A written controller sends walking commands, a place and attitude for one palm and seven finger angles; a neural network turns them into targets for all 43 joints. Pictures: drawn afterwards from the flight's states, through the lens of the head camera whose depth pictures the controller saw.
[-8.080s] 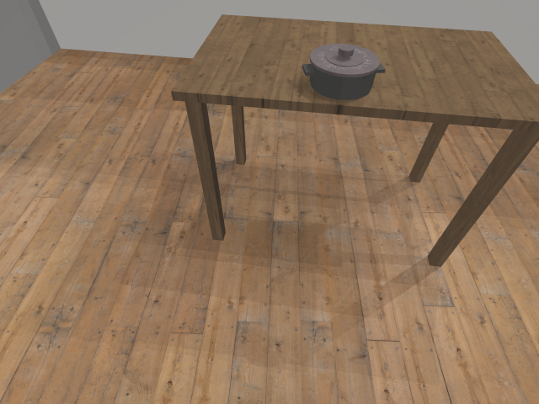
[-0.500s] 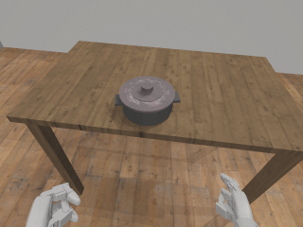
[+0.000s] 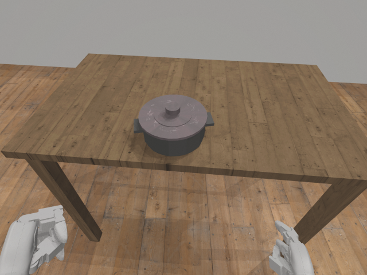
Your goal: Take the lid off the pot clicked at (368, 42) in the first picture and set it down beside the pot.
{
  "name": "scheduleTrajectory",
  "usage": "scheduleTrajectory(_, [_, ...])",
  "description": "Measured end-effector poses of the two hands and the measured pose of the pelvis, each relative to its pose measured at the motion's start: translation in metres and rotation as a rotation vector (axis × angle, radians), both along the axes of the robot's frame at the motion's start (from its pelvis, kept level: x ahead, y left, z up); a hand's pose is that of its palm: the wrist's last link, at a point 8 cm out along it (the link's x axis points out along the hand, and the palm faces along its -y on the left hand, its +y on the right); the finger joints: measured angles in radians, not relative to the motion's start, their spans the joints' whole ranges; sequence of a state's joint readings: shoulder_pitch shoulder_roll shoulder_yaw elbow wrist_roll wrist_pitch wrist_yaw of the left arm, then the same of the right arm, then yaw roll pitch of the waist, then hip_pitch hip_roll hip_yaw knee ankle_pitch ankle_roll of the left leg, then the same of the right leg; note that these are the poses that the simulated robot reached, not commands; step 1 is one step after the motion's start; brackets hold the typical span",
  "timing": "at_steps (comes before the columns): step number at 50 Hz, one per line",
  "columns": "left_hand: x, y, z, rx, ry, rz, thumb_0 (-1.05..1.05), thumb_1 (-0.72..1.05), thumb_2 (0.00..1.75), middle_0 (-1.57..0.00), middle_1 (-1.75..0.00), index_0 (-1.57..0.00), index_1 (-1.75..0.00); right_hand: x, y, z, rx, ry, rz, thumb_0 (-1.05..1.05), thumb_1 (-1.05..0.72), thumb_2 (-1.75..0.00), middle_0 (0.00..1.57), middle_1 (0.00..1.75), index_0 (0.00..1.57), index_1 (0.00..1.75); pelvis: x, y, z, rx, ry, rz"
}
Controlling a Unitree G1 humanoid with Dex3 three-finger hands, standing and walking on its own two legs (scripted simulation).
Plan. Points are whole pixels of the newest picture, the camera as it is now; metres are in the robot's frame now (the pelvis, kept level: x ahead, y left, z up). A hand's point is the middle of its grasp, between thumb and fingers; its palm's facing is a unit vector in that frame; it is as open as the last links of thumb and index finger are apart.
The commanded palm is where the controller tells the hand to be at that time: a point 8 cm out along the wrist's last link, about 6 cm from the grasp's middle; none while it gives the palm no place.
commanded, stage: raise the hand higher, near the body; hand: left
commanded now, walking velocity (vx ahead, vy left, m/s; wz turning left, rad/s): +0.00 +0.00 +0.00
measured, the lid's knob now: (172, 108) +0.52 +0.10 +0.09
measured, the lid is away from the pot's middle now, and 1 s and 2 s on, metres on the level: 0.00 0.00 0.00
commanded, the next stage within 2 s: reach forward and open the fingers in 0.40 s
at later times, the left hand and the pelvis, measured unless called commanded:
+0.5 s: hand (62, 207) +0.18 +0.23 +0.14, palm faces +0.36 -0.84 -0.40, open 3.1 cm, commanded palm +0.13 +0.26 +0.16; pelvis +0.00 -0.01 +0.00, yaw +0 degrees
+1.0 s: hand (51, 203) +0.19 +0.26 +0.12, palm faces -0.10 -0.11 -0.99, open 4.1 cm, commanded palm +0.18 +0.26 +0.19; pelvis -0.02 -0.01 +0.00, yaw +1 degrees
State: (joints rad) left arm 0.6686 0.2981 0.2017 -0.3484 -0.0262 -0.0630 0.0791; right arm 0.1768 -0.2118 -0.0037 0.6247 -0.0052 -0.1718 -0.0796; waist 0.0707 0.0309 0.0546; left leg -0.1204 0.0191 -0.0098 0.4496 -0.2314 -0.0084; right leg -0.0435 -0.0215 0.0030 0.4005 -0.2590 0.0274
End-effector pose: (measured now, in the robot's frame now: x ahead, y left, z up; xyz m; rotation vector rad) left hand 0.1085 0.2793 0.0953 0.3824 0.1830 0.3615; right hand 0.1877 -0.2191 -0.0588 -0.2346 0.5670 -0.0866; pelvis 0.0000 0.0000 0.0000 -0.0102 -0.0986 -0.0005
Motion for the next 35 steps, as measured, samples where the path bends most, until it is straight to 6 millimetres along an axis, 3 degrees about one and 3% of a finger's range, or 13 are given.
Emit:
scheduleTrajectory(11, [0.011,-0.004,0.027,0.034,-0.108,-0.016,0.02,0.9,0.9,-1.3,-1.5,-1.3,-1.5,0.02,0.014,0.006,0.022,-0.032,0.058,0.01,-0.9,-0.9,0.2,0.3,0.2,0.3,0.004,-0.003,0.001,0.0,-0.006,0.003])
scheduleTrajectory(18, [0.018,-0.007,0.045,0.064,-0.169,-0.028,0.02,0.9,0.9,-1.3,-1.5,-1.3,-1.5,0.015,0.019,-0.002,0.04,0.007,0.074,0.01,-0.9,-0.9,0.21,0.3,0.2,0.3,0.005,-0.004,0.001,0.0,-0.007,0.003])
scheduleTrajectory(26, [0.029,-0.01,0.064,0.097,-0.244,-0.054,0.02,0.9,0.9,-1.31,-1.5,-1.3,-1.5,0.005,0.011,-0.01,0.034,0.047,0.057,0.01,-0.9,-0.9,0.21,0.3,0.2,0.3,0.005,-0.006,0.002,0.001,-0.009,-0.002])
scheduleTrajectory(35, [0.038,-0.016,0.081,0.878,0.079,-0.105,0.01,0.79,0.97,-1.28,-1.39,-1.27,-1.39,0.009,-0.006,-0.025,0.034,0.17,0.064,0.01,-0.9,-0.9,0.21,0.3,0.2,0.3,-0.006,-0.005,-0.005,0.011,0.055,-0.011])
